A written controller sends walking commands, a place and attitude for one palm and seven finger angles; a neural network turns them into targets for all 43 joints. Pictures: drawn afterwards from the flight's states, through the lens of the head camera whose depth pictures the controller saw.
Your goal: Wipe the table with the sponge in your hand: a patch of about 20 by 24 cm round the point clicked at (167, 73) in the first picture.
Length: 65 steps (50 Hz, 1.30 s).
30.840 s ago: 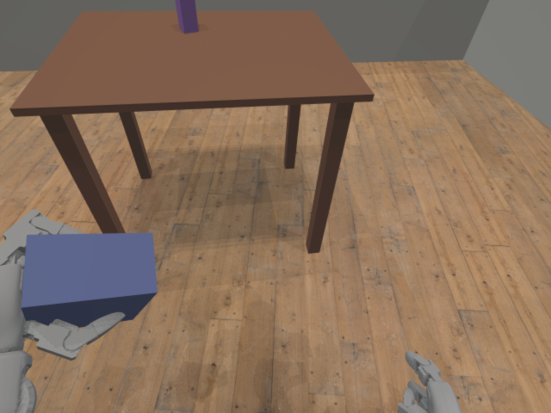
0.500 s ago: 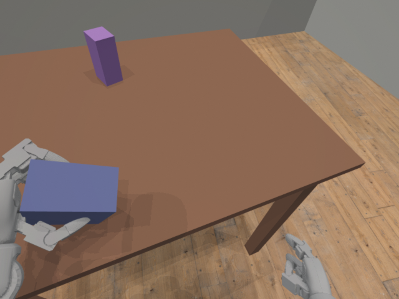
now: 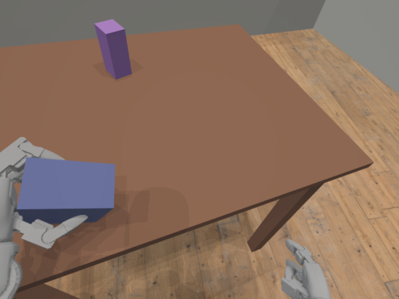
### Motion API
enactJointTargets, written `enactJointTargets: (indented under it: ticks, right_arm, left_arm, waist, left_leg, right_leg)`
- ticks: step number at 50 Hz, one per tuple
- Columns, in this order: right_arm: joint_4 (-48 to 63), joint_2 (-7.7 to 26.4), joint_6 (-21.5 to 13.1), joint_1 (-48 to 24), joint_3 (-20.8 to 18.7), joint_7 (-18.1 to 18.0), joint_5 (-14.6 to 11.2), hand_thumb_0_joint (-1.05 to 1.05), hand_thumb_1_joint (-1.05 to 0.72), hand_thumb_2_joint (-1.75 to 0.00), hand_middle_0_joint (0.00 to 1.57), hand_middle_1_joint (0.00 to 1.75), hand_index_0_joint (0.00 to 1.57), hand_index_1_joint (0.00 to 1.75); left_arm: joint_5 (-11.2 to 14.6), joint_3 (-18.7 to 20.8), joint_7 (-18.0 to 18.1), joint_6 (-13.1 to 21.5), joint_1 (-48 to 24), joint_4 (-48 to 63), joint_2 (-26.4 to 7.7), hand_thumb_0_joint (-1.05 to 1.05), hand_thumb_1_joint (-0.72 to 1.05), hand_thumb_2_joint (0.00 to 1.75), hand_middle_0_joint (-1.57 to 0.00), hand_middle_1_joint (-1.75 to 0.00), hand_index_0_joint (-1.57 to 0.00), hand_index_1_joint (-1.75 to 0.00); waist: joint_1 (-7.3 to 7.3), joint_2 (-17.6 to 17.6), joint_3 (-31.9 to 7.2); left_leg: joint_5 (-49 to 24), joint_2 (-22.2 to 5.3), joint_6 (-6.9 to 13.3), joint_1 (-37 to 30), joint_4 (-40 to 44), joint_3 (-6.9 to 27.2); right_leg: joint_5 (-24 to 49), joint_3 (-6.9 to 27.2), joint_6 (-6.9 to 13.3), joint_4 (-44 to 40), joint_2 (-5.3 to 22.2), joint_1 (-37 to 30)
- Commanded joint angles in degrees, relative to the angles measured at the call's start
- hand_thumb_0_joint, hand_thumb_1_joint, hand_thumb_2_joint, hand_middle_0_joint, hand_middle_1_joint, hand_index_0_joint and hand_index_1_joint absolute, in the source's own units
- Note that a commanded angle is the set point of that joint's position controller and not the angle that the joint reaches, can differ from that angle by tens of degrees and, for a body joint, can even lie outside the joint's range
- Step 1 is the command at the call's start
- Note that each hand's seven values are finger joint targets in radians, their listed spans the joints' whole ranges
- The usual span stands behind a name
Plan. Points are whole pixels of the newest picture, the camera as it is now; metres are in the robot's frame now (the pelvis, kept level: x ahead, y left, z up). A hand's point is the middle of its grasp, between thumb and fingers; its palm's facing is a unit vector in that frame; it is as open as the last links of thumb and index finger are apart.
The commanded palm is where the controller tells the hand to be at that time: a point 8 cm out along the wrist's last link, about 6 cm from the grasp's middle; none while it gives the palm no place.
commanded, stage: look again from close up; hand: left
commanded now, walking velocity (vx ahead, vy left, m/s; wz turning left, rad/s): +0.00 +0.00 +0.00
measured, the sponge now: (79, 195) +0.24 +0.22 +0.12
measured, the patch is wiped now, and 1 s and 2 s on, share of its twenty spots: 0.00 0.00 0.00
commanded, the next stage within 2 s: shuffle to correct the standing spot in 0.06 s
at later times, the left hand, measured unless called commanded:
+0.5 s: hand (76, 185) +0.24 +0.22 +0.15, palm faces +0.34 -0.86 -0.38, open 10.6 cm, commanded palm +0.17 +0.25 +0.17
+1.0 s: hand (120, 190) +0.23 +0.15 +0.16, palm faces +0.29 -0.86 -0.42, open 10.6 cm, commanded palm +0.17 +0.20 +0.17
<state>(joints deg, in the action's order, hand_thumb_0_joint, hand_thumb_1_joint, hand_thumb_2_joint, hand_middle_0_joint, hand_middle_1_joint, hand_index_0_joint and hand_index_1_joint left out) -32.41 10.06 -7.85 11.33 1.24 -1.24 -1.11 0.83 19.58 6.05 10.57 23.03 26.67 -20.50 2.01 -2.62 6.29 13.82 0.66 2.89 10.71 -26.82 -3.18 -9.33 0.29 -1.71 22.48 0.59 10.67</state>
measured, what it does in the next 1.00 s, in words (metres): shifts its weight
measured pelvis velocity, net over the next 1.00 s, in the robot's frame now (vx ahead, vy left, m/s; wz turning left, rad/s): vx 0.01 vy -0.08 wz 0.00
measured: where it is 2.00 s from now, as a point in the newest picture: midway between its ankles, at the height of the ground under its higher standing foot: outside the picture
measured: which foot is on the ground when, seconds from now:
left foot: down 0.00-1.00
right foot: down 0.00-1.00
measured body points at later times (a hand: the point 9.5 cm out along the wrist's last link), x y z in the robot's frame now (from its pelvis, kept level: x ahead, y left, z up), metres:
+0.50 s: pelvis +0.01 -0.03 +0.00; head +0.06 +0.00 +0.44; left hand +0.21 +0.26 +0.17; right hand +0.20 -0.24 -0.07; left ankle +0.01 +0.08 -0.74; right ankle +0.03 -0.14 -0.74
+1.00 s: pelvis +0.01 -0.08 -0.01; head +0.05 -0.07 +0.44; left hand +0.21 +0.19 +0.18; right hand +0.17 -0.33 -0.08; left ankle +0.01 +0.08 -0.74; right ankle +0.03 -0.14 -0.74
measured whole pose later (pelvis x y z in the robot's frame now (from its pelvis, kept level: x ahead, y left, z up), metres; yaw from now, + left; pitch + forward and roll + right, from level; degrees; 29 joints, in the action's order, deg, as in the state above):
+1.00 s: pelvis +0.01 -0.08 -0.01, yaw +0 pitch +0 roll -1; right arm -31.9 12.1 -5.3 11.5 -2.1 -1.6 -1.4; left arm 4.7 21.7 5.6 8.8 28.4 33.8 -23.8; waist -0.6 -1.7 6.0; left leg 15.4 -5.8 -3.5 14.1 -29.9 -0.4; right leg -12.0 -2.6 5.1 26.9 -5.7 14.7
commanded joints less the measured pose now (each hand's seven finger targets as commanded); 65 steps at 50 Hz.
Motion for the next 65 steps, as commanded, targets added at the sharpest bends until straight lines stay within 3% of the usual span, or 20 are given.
enactJointTargets:
  ticks: [1,8,9,10,13,14,18,19,23,24,28,29,30,37,42,43,49,57,62,65]
  right_arm:
    - [8.8,8.2,-3.7,-4.8,-3.6,-0.7,0.0,0.00,-0.90,-0.90,0.20,0.30,0.20,0.30]
    - [8.1,8.0,-3.9,-5.3,-3.5,-0.7,-0.2,0.00,-0.90,-0.90,0.20,0.30,0.20,0.30]
    - [8.1,8.0,-3.4,-4.2,-3.4,-0.6,0.0,0.00,-0.90,-0.90,0.20,0.30,0.20,0.30]
    - [8.5,8.2,-3.4,-4.3,-3.9,-0.6,-0.1,0.00,-0.90,-0.90,0.20,0.30,0.20,0.30]
    - [8.4,7.9,-2.9,-5.7,-3.7,-0.5,-0.5,0.00,-0.90,-0.90,0.20,0.30,0.20,0.30]
    - [8.5,7.9,-2.5,-4.7,-3.7,-0.4,-0.3,0.00,-0.90,-0.90,0.20,0.30,0.20,0.30]
    - [9.3,7.7,-2.3,-6.0,-4.1,0.2,-0.8,0.00,-0.90,-0.90,0.20,0.30,0.20,0.30]
    - [9.4,7.7,-2.0,-5.1,-4.1,0.3,-0.4,0.00,-0.90,-0.90,0.20,0.30,0.20,0.30]
    - [10.0,7.5,-2.1,-5.8,-4.5,0.8,-0.7,0.00,-0.90,-0.90,0.20,0.30,0.20,0.30]
    - [10.1,7.5,-1.8,-5.0,-4.4,0.9,-0.4,0.00,-0.90,-0.90,0.20,0.30,0.20,0.30]
    - [10.1,7.6,-1.7,-5.6,-4.8,0.7,-0.6,0.00,-0.90,-0.90,0.20,0.30,0.20,0.30]
    - [10.1,7.6,-1.2,-4.5,-4.7,0.7,-0.2,0.00,-0.90,-0.90,0.20,0.30,0.20,0.30]
    - [10.4,8.0,-1.3,-4.6,-5.3,0.5,-0.3,0.00,-0.90,-0.90,0.20,0.30,0.20,0.30]
    - [9.9,8.1,-0.9,-4.3,-5.4,-0.3,-0.3,0.00,-0.90,-0.90,0.20,0.30,0.20,0.30]
    - [9.8,8.0,-1.0,-4.2,-5.5,-0.5,-0.4,0.00,-0.90,-0.90,0.20,0.30,0.20,0.30]
    - [9.5,7.9,-1.0,-5.4,-5.2,-0.7,-0.6,0.00,-0.90,-0.90,0.20,0.30,0.20,0.30]
    - [9.5,8.4,-0.8,-4.7,-5.1,-0.9,-0.2,0.00,-0.90,-0.90,0.20,0.30,0.20,0.30]
    - [9.6,8.7,-0.3,-3.3,-5.7,-0.7,-0.7,0.00,-0.90,-0.90,0.20,0.30,0.20,0.30]
    - [9.5,8.4,-0.5,-3.7,-5.2,-0.8,-0.4,0.00,-0.90,-0.90,0.20,0.30,0.20,0.30]
    - [9.5,8.4,-0.6,-4.3,-5.0,-1.0,-0.3,0.00,-0.90,-0.90,0.20,0.30,0.20,0.30]
  left_arm:
    - [0.9,6.5,1.5,4.7,-5.2,15.9,-9.5,0.00,0.10,1.30,-1.20,-1.60,-1.20,-1.60]
    - [1.0,8.6,1.9,4.4,-1.5,14.5,-10.5,0.00,0.10,1.30,-1.20,-1.60,-1.20,-1.60]
    - [1.6,6.0,1.4,4.4,-1.3,13.7,-7.7,0.00,0.10,1.30,-1.20,-1.60,-1.20,-1.60]
    - [1.7,7.1,1.3,4.2,-2.1,14.4,-9.3,0.00,0.10,1.30,-1.20,-1.60,-1.20,-1.60]
    - [1.6,8.2,1.4,3.7,-3.2,13.8,-10.2,0.00,0.10,1.30,-1.20,-1.60,-1.20,-1.60]
    - [2.1,5.8,0.9,3.6,-3.2,13.0,-7.7,0.00,0.10,1.30,-1.20,-1.60,-1.20,-1.60]
    - [1.9,7.8,1.1,3.3,-4.4,16.0,-10.1,0.00,0.10,1.30,-1.20,-1.60,-1.20,-1.60]
    - [2.4,5.9,0.7,3.4,-3.9,16.4,-8.3,0.00,0.10,1.30,-1.20,-1.60,-1.20,-1.60]
    - [2.4,9.0,1.0,3.4,-1.9,19.2,-11.3,0.00,0.10,1.30,-1.20,-1.60,-1.20,-1.60]
    - [2.9,6.7,0.6,3.4,-1.3,18.7,-8.9,0.00,0.10,1.30,-1.20,-1.60,-1.20,-1.60]
    - [3.1,10.2,0.9,3.1,1.4,18.1,-11.5,0.00,0.10,1.30,-1.20,-1.60,-1.20,-1.60]
    - [3.7,8.0,0.5,3.0,1.3,17.5,-9.3,0.00,0.10,1.30,-1.20,-1.60,-1.20,-1.60]
    - [3.8,9.4,0.5,3.0,0.7,17.8,-11.2,0.00,0.10,1.30,-1.20,-1.60,-1.20,-1.60]
    - [4.4,9.0,0.5,1.8,-0.2,16.5,-11.2,0.00,0.10,1.30,-1.20,-1.60,-1.20,-1.60]
    - [4.7,9.2,0.9,1.8,0.2,19.0,-12.1,0.00,0.10,1.30,-1.20,-1.60,-1.20,-1.60]
    - [4.7,10.3,1.5,1.7,1.5,19.6,-13.0,0.00,0.10,1.30,-1.20,-1.60,-1.20,-1.60]
    - [4.9,9.8,1.3,2.1,5.0,18.8,-11.9,0.00,0.10,1.30,-1.20,-1.60,-1.20,-1.60]
    - [4.9,9.9,0.8,1.4,4.4,17.0,-12.1,0.00,0.10,1.30,-1.20,-1.60,-1.20,-1.60]
    - [4.7,9.7,1.3,1.5,2.1,19.4,-12.9,0.00,0.10,1.30,-1.20,-1.60,-1.20,-1.60]
    - [4.5,9.7,1.5,1.6,1.4,20.1,-13.0,0.00,0.10,1.30,-1.20,-1.60,-1.20,-1.60]
  waist:
    - [-0.70,8.6,-9.4]
    - [-0.67,6.0,-11.5]
    - [-1.03,5.6,-11.0]
    - [-0.99,5.4,-10.8]
    - [-1.03,7.1,-9.9]
    - [-1.20,6.7,-10.0]
    - [-1.07,7.9,-10.9]
    - [-1.23,9.0,-11.3]
    - [-0.99,9.4,-12.8]
    - [-1.23,9.0,-12.4]
    - [-1.23,8.3,-12.9]
    - [-1.62,7.7,-12.6]
    - [-1.53,7.7,-12.2]
    - [-2.00,1.6,-11.4]
    - [-2.14,1.0,-11.9]
    - [-2.06,3.7,-11.9]
    - [-1.88,7.8,-12.5]
    - [-2.08,2.1,-11.4]
    - [-2.04,2.7,-11.0]
    - [-1.80,6.5,-11.0]
  left_leg:
    - [2.3,-5.6,-1.6,6.1,9.4,6.1]
    - [-4.2,-5.3,-2.6,2.7,7.3,4.9]
    - [-5.1,-5.2,-2.7,2.7,7.9,5.6]
    - [-6.6,-5.9,-3.0,2.2,8.0,5.9]
    - [-8.2,-7.5,-3.3,2.0,8.6,5.4]
    - [-7.9,-7.8,-3.0,2.5,9.0,5.9]
    - [-11.3,-9.0,-3.2,1.3,7.7,5.5]
    - [-11.5,-9.2,-2.9,1.7,7.8,6.1]
    - [-16.6,-10.1,-2.8,-0.7,4.7,5.5]
    - [-15.2,-10.1,-2.4,0.7,4.8,5.9]
    - [-13.3,-10.0,-2.3,-0.3,2.2,4.9]
    - [-10.8,-9.4,-2.2,1.3,2.4,5.3]
    - [-9.0,-9.5,-2.1,1.6,1.8,5.3]
    - [0.1,-6.9,-2.0,1.5,-1.7,3.7]
    - [1.6,-5.4,-1.8,-0.8,-4.3,2.9]
    - [0.7,-5.7,-1.8,-2.3,-3.2,3.2]
    - [-7.7,-9.7,-1.2,1.8,0.7,5.4]
    - [0.7,-7.9,-1.7,3.0,-2.5,3.7]
    - [2.3,-8.3,-1.1,1.4,-0.8,4.8]
    - [-0.3,-10.4,-0.7,2.1,2.3,6.6]
  right_leg:
    - [4.7,2.0,2.4,-0.5,1.4,-9.0]
    - [8.5,2.0,2.3,-0.4,1.7,-8.0]
    - [8.2,1.1,2.3,-0.5,1.3,-7.7]
    - [9.0,1.3,2.3,0.0,1.3,-7.4]
    - [8.0,0.3,1.7,1.9,0.6,-6.0]
    - [7.2,-0.4,1.6,2.1,0.3,-6.2]
    - [8.0,-0.4,1.7,3.7,0.3,-5.8]
    - [7.2,-1.1,1.7,3.8,0.2,-6.1]
    - [9.4,-0.6,1.9,3.6,0.6,-5.2]
    - [8.7,-0.9,2.0,3.2,0.6,-5.7]
    - [11.6,1.2,2.6,2.1,1.4,-4.3]
    - [10.7,1.1,2.7,1.4,1.4,-5.0]
    - [11.1,2.5,2.9,1.3,1.9,-4.5]
    - [5.9,6.7,4.0,-2.4,4.1,-0.5]
    - [0.6,9.1,4.7,-5.4,6.2,3.1]
    - [0.7,9.1,4.8,-5.4,5.7,4.3]
    - [9.9,4.2,2.5,0.3,3.1,-2.0]
    - [5.0,7.1,3.0,-2.4,4.7,0.2]
    - [-0.5,7.3,3.5,-3.4,4.5,2.6]
    - [2.0,5.3,2.8,-0.8,2.7,0.9]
